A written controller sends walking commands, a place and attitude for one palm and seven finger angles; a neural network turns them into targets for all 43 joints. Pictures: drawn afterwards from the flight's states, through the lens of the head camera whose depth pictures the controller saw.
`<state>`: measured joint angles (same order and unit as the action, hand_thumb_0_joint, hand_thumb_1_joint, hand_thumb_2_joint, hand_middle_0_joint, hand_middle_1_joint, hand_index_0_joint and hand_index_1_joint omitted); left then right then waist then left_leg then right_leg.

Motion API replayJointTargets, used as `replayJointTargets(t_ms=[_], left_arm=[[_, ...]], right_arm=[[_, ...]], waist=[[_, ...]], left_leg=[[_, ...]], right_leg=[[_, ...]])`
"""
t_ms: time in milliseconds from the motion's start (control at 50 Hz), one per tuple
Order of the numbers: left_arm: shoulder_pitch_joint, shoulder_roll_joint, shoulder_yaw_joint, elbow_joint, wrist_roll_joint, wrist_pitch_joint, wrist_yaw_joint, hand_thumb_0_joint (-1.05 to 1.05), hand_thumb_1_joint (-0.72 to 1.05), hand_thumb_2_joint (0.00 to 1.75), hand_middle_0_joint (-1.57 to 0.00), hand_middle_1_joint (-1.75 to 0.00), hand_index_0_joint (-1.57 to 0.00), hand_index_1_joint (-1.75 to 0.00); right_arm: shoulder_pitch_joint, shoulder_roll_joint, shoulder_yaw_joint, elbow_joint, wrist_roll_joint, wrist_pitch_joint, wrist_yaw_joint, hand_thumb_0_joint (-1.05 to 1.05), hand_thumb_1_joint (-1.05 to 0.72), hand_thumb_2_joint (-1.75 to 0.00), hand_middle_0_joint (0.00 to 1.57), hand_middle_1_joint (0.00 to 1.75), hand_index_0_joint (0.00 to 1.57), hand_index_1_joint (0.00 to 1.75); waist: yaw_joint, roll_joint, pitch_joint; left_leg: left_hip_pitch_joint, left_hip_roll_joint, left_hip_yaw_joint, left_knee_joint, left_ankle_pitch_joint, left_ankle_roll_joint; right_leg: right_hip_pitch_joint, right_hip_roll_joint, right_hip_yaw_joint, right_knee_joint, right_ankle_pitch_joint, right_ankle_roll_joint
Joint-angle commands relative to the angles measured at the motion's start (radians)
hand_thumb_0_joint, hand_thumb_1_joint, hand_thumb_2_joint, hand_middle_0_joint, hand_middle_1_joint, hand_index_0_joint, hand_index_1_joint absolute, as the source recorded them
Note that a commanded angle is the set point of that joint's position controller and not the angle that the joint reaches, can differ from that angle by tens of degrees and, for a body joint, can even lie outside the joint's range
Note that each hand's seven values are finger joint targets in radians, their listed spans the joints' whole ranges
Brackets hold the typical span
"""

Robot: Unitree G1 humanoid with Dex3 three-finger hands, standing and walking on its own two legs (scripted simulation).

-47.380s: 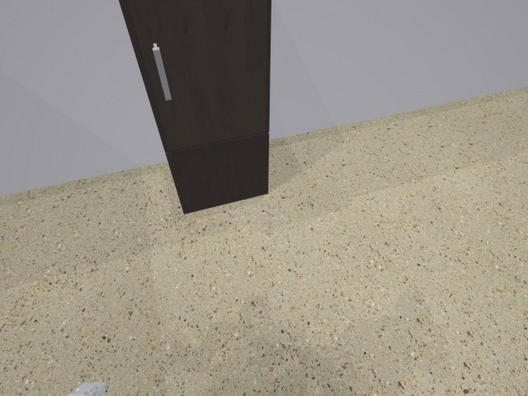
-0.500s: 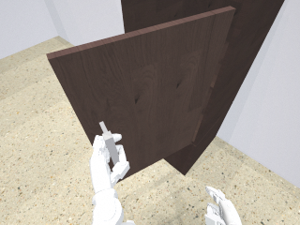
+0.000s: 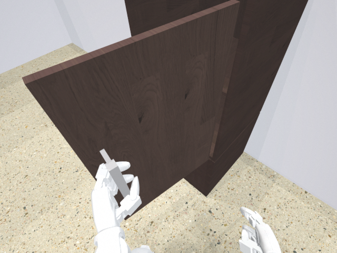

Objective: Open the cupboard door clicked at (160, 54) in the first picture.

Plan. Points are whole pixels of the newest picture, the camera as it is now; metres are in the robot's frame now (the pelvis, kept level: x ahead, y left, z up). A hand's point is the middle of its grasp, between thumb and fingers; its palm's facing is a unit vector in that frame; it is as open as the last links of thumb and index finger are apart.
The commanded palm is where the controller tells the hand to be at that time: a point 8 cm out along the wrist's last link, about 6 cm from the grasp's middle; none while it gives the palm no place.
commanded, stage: open thumb and fingers to let go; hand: left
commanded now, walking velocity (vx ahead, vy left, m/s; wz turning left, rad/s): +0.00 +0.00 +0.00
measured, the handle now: (117, 177) +0.28 +0.13 +0.05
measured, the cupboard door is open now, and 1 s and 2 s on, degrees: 80 82 90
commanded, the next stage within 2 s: slide the hand sideways off the handle in 0.60 s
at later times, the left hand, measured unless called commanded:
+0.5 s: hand (134, 195) +0.24 +0.09 +0.05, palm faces +0.34 -0.94 -0.03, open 14.4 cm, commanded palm +0.20 +0.15 +0.05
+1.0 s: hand (129, 213) +0.21 +0.09 +0.05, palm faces -0.08 -0.99 -0.09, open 16.0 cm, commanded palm +0.18 +0.17 +0.05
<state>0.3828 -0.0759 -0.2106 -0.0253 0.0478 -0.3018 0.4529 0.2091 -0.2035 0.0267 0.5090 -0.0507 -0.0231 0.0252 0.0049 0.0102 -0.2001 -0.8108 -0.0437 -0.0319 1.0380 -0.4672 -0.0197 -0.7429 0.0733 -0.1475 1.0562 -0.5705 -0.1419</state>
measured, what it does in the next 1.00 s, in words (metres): shifts its weight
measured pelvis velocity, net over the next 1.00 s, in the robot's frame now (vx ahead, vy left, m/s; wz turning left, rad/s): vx -0.02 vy -0.06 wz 0.02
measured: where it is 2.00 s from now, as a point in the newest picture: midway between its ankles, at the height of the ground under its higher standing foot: outside the picture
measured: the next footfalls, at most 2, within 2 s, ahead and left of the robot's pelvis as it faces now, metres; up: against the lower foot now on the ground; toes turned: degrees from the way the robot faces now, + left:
left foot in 1.72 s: -0.11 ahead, +0.09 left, +0.00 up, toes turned +10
right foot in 1.78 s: +0.02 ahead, -0.39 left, +0.00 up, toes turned +8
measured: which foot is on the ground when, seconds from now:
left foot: down 0.00-0.90, up 0.92-1.00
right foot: down 0.00-1.00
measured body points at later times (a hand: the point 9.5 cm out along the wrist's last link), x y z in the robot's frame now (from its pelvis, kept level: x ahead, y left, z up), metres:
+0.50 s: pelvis -0.01 -0.03 -0.01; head +0.03 -0.07 +0.44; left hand +0.22 +0.14 +0.05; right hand +0.14 -0.26 -0.12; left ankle +0.03 +0.15 -0.66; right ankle -0.02 +0.00 -0.66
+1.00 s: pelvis -0.02 -0.06 -0.02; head +0.04 -0.12 +0.42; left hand +0.20 +0.15 +0.06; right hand +0.16 -0.30 -0.13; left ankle +0.01 +0.15 -0.65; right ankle -0.02 -0.01 -0.66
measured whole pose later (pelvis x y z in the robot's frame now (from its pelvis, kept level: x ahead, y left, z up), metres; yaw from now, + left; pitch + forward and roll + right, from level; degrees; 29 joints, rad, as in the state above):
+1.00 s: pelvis -0.02 -0.06 -0.02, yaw +1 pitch +14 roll +7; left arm 0.39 0.21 0.10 0.02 -0.32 -0.40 -0.28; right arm 0.19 -0.28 0.01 0.51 0.02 -0.06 -0.03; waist -0.02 0.01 -0.13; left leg -0.87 -0.02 -0.05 1.14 -0.46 -0.02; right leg -0.81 0.08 -0.16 1.15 -0.61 -0.06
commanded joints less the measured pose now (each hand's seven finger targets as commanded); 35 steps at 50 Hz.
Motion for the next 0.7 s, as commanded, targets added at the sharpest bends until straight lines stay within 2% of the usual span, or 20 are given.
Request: replayJointTargets(t_ms=[0,40,60,100,140,160,200,260,280,340,380,420,460,520,540,560,600,620,640,680], left_arm=[[-0.118,0.032,0.032,-0.214,0.005,-0.084,-0.011,0.0,0.06,0.54,-0.34,-1.26,-0.34,-1.26],[-0.119,0.045,0.053,-0.214,-0.005,-0.102,-0.016,0.0,-0.08,0.48,-0.33,-1.24,-0.33,-1.24],[-0.106,0.037,0.051,-0.206,-0.016,-0.105,-0.02,0.0,-0.15,0.45,-0.32,-1.24,-0.32,-1.24],[-0.122,0.061,0.085,-0.204,-0.041,-0.115,-0.028,0.0,-0.29,0.39,-0.32,-1.22,-0.32,-1.22],[-0.098,0.061,0.094,-0.201,-0.051,-0.122,-0.032,0.0,-0.43,0.33,-0.3,-1.21,-0.3,-1.21],[-0.117,0.058,0.09,-0.203,-0.058,-0.123,-0.034,0.0,-0.5,0.3,-0.3,-1.2,-0.3,-1.2],[-0.123,0.078,0.116,-0.195,-0.068,-0.126,-0.035,0.0,-0.5,0.3,-0.3,-1.2,-0.3,-1.2],[-0.137,0.081,0.122,-0.191,-0.075,-0.135,-0.039,0.0,-0.5,0.3,-0.27,-1.05,-0.27,-1.05],[-0.122,0.1,0.143,-0.189,-0.076,-0.139,-0.038,0.0,-0.5,0.3,-0.27,-1.0,-0.27,-1.0],[-0.116,0.1,0.148,-0.187,-0.086,-0.142,-0.044,0.0,-0.5,0.3,-0.24,-0.85,-0.24,-0.85],[-0.129,0.111,0.158,-0.199,-0.09,-0.148,-0.05,0.0,-0.5,0.3,-0.22,-0.75,-0.22,-0.75],[-0.109,0.13,0.188,-0.178,-0.101,-0.148,-0.055,0.0,-0.5,0.3,-0.21,-0.65,-0.21,-0.65],[-0.132,0.128,0.187,-0.188,-0.11,-0.153,-0.059,0.0,-0.5,0.3,-0.19,-0.55,-0.19,-0.55],[-0.141,0.113,0.179,-0.192,-0.124,-0.157,-0.066,0.0,-0.5,0.3,-0.17,-0.4,-0.17,-0.4],[-0.13,0.118,0.187,-0.189,-0.129,-0.158,-0.068,0.0,-0.5,0.3,-0.16,-0.35,-0.16,-0.35],[-0.134,0.111,0.179,-0.186,-0.131,-0.158,-0.072,0.0,-0.5,0.3,-0.15,-0.3,-0.15,-0.3],[-0.129,0.13,0.201,-0.196,-0.137,-0.158,-0.075,0.0,-0.5,0.3,-0.15,-0.3,-0.15,-0.3],[-0.14,0.117,0.184,-0.195,-0.14,-0.159,-0.082,0.0,-0.5,0.3,-0.15,-0.3,-0.15,-0.3],[-0.139,0.13,0.204,-0.191,-0.146,-0.16,-0.085,0.0,-0.5,0.3,-0.15,-0.3,-0.15,-0.3],[-0.14,0.139,0.214,-0.195,-0.152,-0.16,-0.095,0.0,-0.5,0.3,-0.15,-0.3,-0.15,-0.3]], right_arm=[[-0.071,-0.071,-0.039,-0.149,0.01,-0.04,-0.014,0.0,-0.9,-0.9,0.2,0.3,0.2,0.3],[-0.077,-0.07,-0.041,-0.141,0.011,-0.04,-0.014,0.0,-0.9,-0.9,0.2,0.3,0.2,0.3],[-0.08,-0.069,-0.039,-0.143,0.011,-0.04,-0.014,0.0,-0.9,-0.9,0.2,0.3,0.2,0.3],[-0.081,-0.071,-0.042,-0.139,0.016,-0.039,-0.015,0.0,-0.9,-0.9,0.2,0.3,0.2,0.3],[-0.086,-0.072,-0.044,-0.138,0.015,-0.038,-0.015,0.0,-0.9,-0.9,0.2,0.3,0.2,0.3],[-0.088,-0.072,-0.043,-0.137,0.016,-0.038,-0.015,0.0,-0.9,-0.9,0.2,0.3,0.2,0.3],[-0.09,-0.074,-0.045,-0.135,0.017,-0.037,-0.017,0.0,-0.9,-0.9,0.2,0.3,0.2,0.3],[-0.09,-0.075,-0.046,-0.127,0.017,-0.037,-0.019,0.0,-0.9,-0.9,0.2,0.3,0.2,0.3],[-0.088,-0.077,-0.049,-0.125,0.017,-0.037,-0.019,0.0,-0.9,-0.9,0.2,0.3,0.2,0.3],[-0.088,-0.079,-0.049,-0.125,0.017,-0.036,-0.019,0.0,-0.9,-0.9,0.2,0.3,0.2,0.3],[-0.092,-0.079,-0.05,-0.123,0.018,-0.036,-0.021,0.0,-0.9,-0.9,0.2,0.3,0.2,0.3],[-0.093,-0.079,-0.05,-0.12,0.019,-0.034,-0.023,0.0,-0.9,-0.9,0.2,0.3,0.2,0.3],[-0.102,-0.078,-0.05,-0.119,0.019,-0.035,-0.025,0.0,-0.9,-0.9,0.2,0.3,0.2,0.3],[-0.107,-0.08,-0.051,-0.116,0.019,-0.04,-0.025,0.0,-0.9,-0.9,0.2,0.3,0.2,0.3],[-0.103,-0.081,-0.052,-0.117,0.019,-0.042,-0.024,0.0,-0.9,-0.9,0.2,0.3,0.2,0.3],[-0.106,-0.083,-0.051,-0.115,0.019,-0.043,-0.025,0.0,-0.9,-0.9,0.2,0.3,0.2,0.3],[-0.101,-0.085,-0.053,-0.115,0.02,-0.043,-0.025,0.0,-0.9,-0.9,0.2,0.3,0.2,0.3],[-0.106,-0.085,-0.051,-0.114,0.02,-0.046,-0.025,0.0,-0.9,-0.9,0.2,0.3,0.2,0.3],[-0.098,-0.085,-0.052,-0.109,0.021,-0.047,-0.026,0.0,-0.9,-0.9,0.2,0.3,0.2,0.3],[-0.104,-0.087,-0.053,-0.108,0.021,-0.047,-0.028,0.0,-0.9,-0.9,0.2,0.3,0.2,0.3]], waist=[[-0.033,-0.122,-0.134],[-0.024,-0.1,-0.162],[-0.023,-0.101,-0.155],[-0.025,-0.122,-0.154],[-0.017,-0.104,-0.169],[-0.023,-0.105,-0.16],[-0.021,-0.112,-0.149],[-0.023,-0.114,-0.153],[-0.017,-0.105,-0.155],[-0.019,-0.12,-0.16],[-0.018,-0.098,-0.161],[-0.012,-0.108,-0.146],[-0.016,-0.097,-0.14],[-0.025,-0.104,-0.139],[-0.017,-0.1,-0.14],[-0.024,-0.101,-0.138],[-0.017,-0.095,-0.155],[-0.027,-0.092,-0.146],[-0.025,-0.11,-0.151],[-0.023,-0.096,-0.152]], left_leg=[[-0.054,0.001,-0.04,0.012,0.121,0.034],[-0.06,0.002,-0.041,0.016,0.118,0.033],[-0.065,0.002,-0.044,0.015,0.111,0.032],[-0.083,0.004,-0.048,0.023,0.101,0.031],[-0.08,0.003,-0.047,0.022,0.105,0.03],[-0.084,0.003,-0.046,0.026,0.097,0.031],[-0.1,0.004,-0.052,0.033,0.09,0.03],[-0.105,0.003,-0.051,0.033,0.081,0.031],[-0.103,0.004,-0.052,0.03,0.083,0.031],[-0.114,0.004,-0.055,0.038,0.083,0.031],[-0.111,0.004,-0.052,0.034,0.08,0.031],[-0.127,0.006,-0.056,0.041,0.069,0.029],[-0.121,0.006,-0.055,0.042,0.062,0.03],[-0.125,0.009,-0.06,0.056,0.059,0.03],[-0.128,0.008,-0.061,0.054,0.059,0.028],[-0.125,0.01,-0.062,0.055,0.058,0.029],[-0.129,0.011,-0.064,0.057,0.067,0.028],[-0.131,0.011,-0.06,0.06,0.059,0.029],[-0.136,0.013,-0.063,0.06,0.058,0.026],[-0.133,0.013,-0.061,0.062,0.065,0.028]], right_leg=[[0.267,-0.186,0.419,-0.288,0.597,0.222],[0.276,-0.189,0.429,-0.28,0.59,0.223],[0.275,-0.189,0.43,-0.283,0.581,0.226],[0.289,-0.194,0.452,-0.291,0.577,0.239],[0.298,-0.194,0.45,-0.286,0.586,0.234],[0.289,-0.196,0.458,-0.292,0.569,0.24],[0.296,-0.2,0.479,-0.3,0.564,0.247],[0.293,-0.202,0.481,-0.297,0.556,0.248],[0.293,-0.198,0.478,-0.298,0.539,0.242],[0.311,-0.207,0.496,-0.293,0.594,0.26],[0.299,-0.2,0.488,-0.292,0.553,0.25],[0.301,-0.204,0.506,-0.299,0.542,0.256],[0.283,-0.201,0.503,-0.306,0.496,0.25],[0.277,-0.209,0.519,-0.312,0.501,0.26],[0.279,-0.207,0.514,-0.308,0.497,0.255],[0.272,-0.207,0.514,-0.31,0.498,0.258],[0.284,-0.205,0.515,-0.299,0.515,0.257],[0.275,-0.211,0.516,-0.301,0.522,0.263],[0.289,-0.214,0.52,-0.299,0.535,0.266],[0.281,-0.209,0.511,-0.296,0.531,0.26]])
